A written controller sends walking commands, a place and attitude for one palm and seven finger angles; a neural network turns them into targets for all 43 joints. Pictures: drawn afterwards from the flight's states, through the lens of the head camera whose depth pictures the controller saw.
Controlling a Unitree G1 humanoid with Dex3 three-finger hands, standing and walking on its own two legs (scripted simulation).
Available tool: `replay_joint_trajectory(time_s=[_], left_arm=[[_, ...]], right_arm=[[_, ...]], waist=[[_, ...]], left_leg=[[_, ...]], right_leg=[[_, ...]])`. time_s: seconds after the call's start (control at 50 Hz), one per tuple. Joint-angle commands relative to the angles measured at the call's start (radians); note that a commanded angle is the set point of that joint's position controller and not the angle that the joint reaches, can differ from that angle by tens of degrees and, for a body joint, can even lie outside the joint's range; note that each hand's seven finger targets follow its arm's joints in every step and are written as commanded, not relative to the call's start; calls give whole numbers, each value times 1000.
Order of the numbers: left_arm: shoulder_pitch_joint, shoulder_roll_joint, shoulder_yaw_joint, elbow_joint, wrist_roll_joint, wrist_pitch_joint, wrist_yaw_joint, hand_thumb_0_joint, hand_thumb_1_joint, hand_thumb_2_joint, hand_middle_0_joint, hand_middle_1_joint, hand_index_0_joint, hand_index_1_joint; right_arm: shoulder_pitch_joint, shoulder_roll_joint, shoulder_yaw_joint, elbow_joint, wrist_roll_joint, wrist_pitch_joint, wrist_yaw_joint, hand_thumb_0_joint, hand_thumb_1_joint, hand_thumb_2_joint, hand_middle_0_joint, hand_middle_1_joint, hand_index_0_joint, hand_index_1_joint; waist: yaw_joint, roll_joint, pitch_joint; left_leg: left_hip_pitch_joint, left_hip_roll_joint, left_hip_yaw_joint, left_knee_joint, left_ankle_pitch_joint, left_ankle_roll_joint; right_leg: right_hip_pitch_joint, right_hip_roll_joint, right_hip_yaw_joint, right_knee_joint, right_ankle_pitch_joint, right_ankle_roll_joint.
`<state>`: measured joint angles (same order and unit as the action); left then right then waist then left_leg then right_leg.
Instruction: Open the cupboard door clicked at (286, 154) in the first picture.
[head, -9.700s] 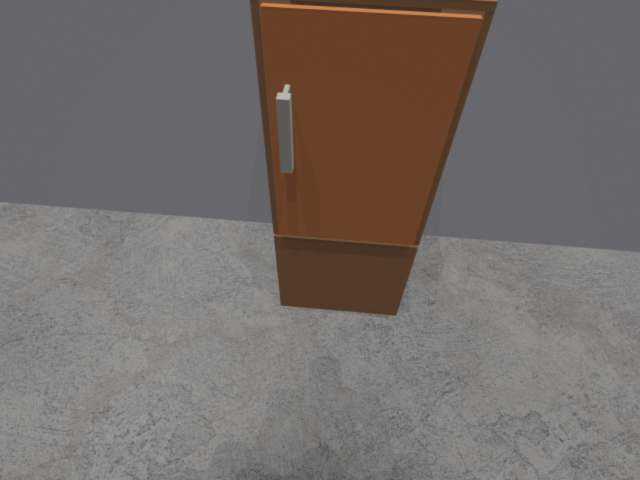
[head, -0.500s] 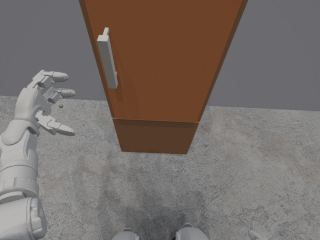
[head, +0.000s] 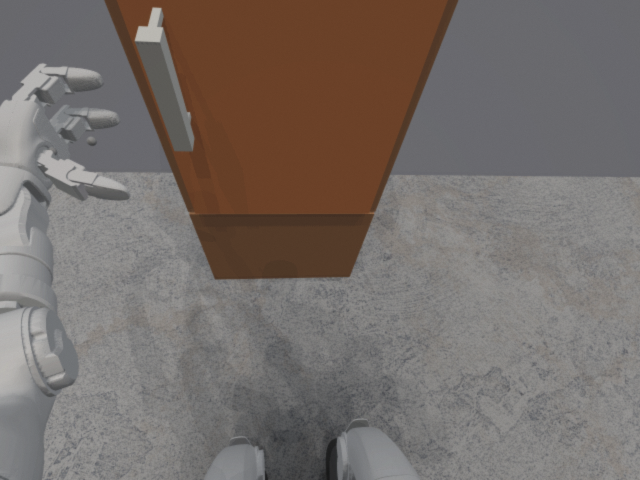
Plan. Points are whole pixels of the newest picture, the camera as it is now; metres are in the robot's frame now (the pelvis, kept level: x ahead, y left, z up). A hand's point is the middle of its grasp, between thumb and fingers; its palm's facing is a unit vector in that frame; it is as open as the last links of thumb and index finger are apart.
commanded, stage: move the hooked fingers beside the handle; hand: left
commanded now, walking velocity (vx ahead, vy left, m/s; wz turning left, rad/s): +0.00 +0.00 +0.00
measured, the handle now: (171, 86) +0.61 +0.16 +0.08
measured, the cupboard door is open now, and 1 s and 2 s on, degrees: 0 0 0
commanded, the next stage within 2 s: slide the fingers in behind the handle in 1.14 s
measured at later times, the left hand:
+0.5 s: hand (112, 95) +0.57 +0.23 +0.09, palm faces -0.03 -1.00 -0.02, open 14.0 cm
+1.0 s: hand (115, 108) +0.55 +0.22 +0.09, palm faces -0.03 -1.00 -0.02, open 14.0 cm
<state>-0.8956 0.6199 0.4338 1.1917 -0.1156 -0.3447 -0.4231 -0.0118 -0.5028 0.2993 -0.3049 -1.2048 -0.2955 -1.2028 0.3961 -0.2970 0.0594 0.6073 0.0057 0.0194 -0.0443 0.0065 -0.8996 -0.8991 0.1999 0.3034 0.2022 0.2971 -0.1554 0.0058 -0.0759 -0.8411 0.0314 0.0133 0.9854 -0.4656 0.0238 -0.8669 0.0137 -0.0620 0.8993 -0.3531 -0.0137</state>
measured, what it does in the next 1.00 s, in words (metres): stands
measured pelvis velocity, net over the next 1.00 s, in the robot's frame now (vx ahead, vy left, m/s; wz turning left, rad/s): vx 0.02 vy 0.01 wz -0.02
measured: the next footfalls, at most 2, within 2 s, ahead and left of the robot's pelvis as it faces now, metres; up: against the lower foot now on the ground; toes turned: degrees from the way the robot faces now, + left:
none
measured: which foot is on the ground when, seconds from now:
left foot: down 0.00-1.00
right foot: down 0.00-1.00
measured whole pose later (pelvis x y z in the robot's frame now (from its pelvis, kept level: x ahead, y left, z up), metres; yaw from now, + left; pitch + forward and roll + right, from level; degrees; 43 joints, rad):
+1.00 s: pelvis +0.02 +0.01 +0.00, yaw -1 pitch +23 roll -4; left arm -1.02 0.65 0.45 1.24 -0.05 -0.33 -0.34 -0.01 -0.50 0.30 -0.30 -1.20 -0.30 -1.20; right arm 0.40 -0.28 0.07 0.57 -0.03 0.11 0.00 0.00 -0.90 -0.90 0.20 0.30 0.20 0.30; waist -0.21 0.02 -0.09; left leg -0.91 0.04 0.01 1.01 -0.50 0.04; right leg -0.92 0.03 -0.06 0.89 -0.37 0.00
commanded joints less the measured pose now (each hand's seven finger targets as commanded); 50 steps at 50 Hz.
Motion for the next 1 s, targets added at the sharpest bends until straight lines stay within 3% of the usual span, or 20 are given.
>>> replay_joint_trajectory(time_s=[0.0, 0.04, 0.08, 0.12, 0.16, 0.2, 0.24, 0.3, 0.34, 0.46, 0.5, 0.54, 0.58, 0.66, 0.76, 0.78, 0.8, 0.86, 0.9, 0.98], left_arm=[[-496, 293, 28, -165, -11, -54, 13, 0, -500, 300, -300, -1200, -300, -1200], [-527, 327, 36, -119, 0, -36, 18, 0, -500, 300, -300, -1200, -300, -1200], [-540, 399, 76, -124, 16, -37, 24, 0, -500, 300, -300, -1200, -300, -1200], [-580, 378, 49, -143, 32, -44, 24, 0, -500, 300, -300, -1200, -300, -1200], [-588, 364, 37, -90, 35, -35, 27, 0, -500, 300, -300, -1200, -300, -1200], [-623, 388, 56, -112, 32, -36, 28, 0, -500, 300, -300, -1200, -300, -1200], [-639, 378, 44, -95, 43, -26, 33, 0, -500, 300, -300, -1200, -300, -1200], [-665, 386, 44, -76, 52, -15, 44, 0, -500, 300, -300, -1200, -300, -1200], [-640, 445, 87, -73, 66, -10, 52, 0, -500, 300, -300, -1200, -300, -1200], [-519, 451, 122, -159, 52, -21, 40, 0, -500, 300, -300, -1200, -300, -1200], [-509, 438, 118, -161, 40, -21, 31, 0, -500, 300, -300, -1200, -300, -1200], [-503, 429, 113, -212, 34, -27, 27, 0, -500, 300, -300, -1200, -300, -1200], [-516, 358, 73, -243, 21, -37, 26, 0, -500, 300, -300, -1200, -300, -1200], [-559, 262, 7, -210, 10, -32, 34, 0, -500, 300, -300, -1200, -300, -1200], [-559, 268, 17, -170, 24, -36, 65, 0, -500, 300, -300, -1200, -300, -1200], [-565, 271, 24, -206, 24, -46, 69, 0, -500, 300, -300, -1200, -300, -1200], [-550, 274, 23, -196, 32, -46, 73, 0, -500, 300, -300, -1200, -300, -1200], [-551, 256, 2, -144, 37, -37, 81, 0, -500, 300, -300, -1200, -300, -1200], [-551, 318, 46, -156, 41, -45, 86, 0, -500, 300, -300, -1200, -300, -1200], [-565, 357, 66, -177, 40, -62, 83, 0, -500, 300, -300, -1200, -300, -1200]], right_arm=[[167, -181, -67, -43, -7, -8, -7, 0, -900, -900, 200, 300, 200, 300], [176, -186, -61, -44, -6, -1, -8, 0, -900, -900, 200, 300, 200, 300], [192, -192, -57, -55, -12, 4, -9, 0, -900, -900, 200, 300, 200, 300], [204, -186, -58, -51, -17, 9, -3, 0, -900, -900, 200, 300, 200, 300], [214, -190, -56, -45, -19, 18, 0, 0, -900, -900, 200, 300, 200, 300], [231, -196, -57, -46, -24, 25, 0, 0, -900, -900, 200, 300, 200, 300], [241, -193, -55, -42, -28, 32, 4, 0, -900, -900, 200, 300, 200, 300], [259, -198, -54, -38, -31, 42, 8, 0, -900, -900, 200, 300, 200, 300], [273, -199, -52, -42, -35, 51, 10, 0, -900, -900, 200, 300, 200, 300], [279, -195, -63, -69, -36, 75, 25, 0, -900, -900, 200, 300, 200, 300], [278, -195, -65, -68, -33, 83, 26, 0, -900, -900, 200, 300, 200, 300], [272, -192, -68, -72, -31, 88, 28, 0, -900, -900, 200, 300, 200, 300], [270, -185, -71, -69, -29, 92, 29, 0, -900, -900, 200, 300, 200, 300], [265, -181, -75, -35, -32, 92, 29, 0, -900, -900, 200, 300, 200, 300], [264, -177, -74, -25, -36, 88, 28, 0, -900, -900, 200, 300, 200, 300], [262, -178, -72, -31, -38, 86, 28, 0, -900, -900, 200, 300, 200, 300], [258, -175, -74, -30, -37, 87, 30, 0, -900, -900, 200, 300, 200, 300], [242, -174, -68, -39, -33, 87, 32, 0, -900, -900, 200, 300, 200, 300], [242, -179, -65, -49, -33, 86, 28, 0, -900, -900, 200, 300, 200, 300], [229, -178, -61, -62, -30, 80, 25, 0, -900, -900, 200, 300, 200, 300]], waist=[[-31, 145, -447], [-52, 102, -425], [-39, 127, -462], [-51, 184, -510], [-70, 161, -464], [-69, 188, -519], [-78, 211, -510], [-98, 184, -503], [-78, 198, -532], [-37, 222, -592], [-43, 195, -556], [-38, 228, -568], [-48, 256, -548], [-76, 254, -489], [-75, 208, -484], [-64, 260, -517], [-60, 255, -534], [-76, 190, -466], [-58, 192, -500], [-57, 195, -519]], left_leg=[[231, -7, -60, -120, 354, 1], [162, -10, -51, -109, 309, 11], [147, -13, -49, -100, 329, 13], [203, -8, -55, -90, 379, 7], [196, -2, -63, -87, 372, 7], [231, 1, -71, -84, 417, 2], [243, 4, -73, -78, 435, -1], [227, 7, -76, -70, 434, 4], [210, 5, -69, -64, 457, 4], [272, 12, -62, -72, 576, -5], [264, 15, -64, -77, 572, -3], [299, 14, -61, -81, 590, -4], [365, 21, -75, -81, 649, -12], [394, 25, -92, -84, 616, -23], [368, 20, -97, -75, 632, -25], [397, 19, -97, -69, 677, -30], [407, 21, -98, -64, 689, -35], [323, 12, -85, -72, 573, -18], [311, 10, -86, -69, 586, -18], [272, 4, -72, -65, 533, -9]], right_leg=[[213, 27, 45, -77, 235, -10], [225, 27, 56, -84, 222, -3], [253, 29, 59, -71, 248, -8], [222, 30, 54, -63, 270, -7], [182, 34, 46, -68, 247, -6], [183, 36, 41, -58, 272, -8], [154, 36, 36, -58, 272, -7], [143, 41, 35, -62, 274, -4], [180, 41, 37, -55, 305, -8], [236, 49, 31, -52, 400, -13], [234, 53, 28, -58, 404, -12], [229, 54, 29, -63, 405, -12], [170, 57, 17, -66, 385, -14], [91, 57, 5, -81, 310, -9], [113, 53, 5, -72, 336, -10], [109, 51, 7, -60, 352, -15], [104, 51, 5, -58, 350, -13], [124, 51, 10, -65, 327, -9], [158, 48, 15, -53, 349, -13], [202, 47, 26, -48, 363, -13]])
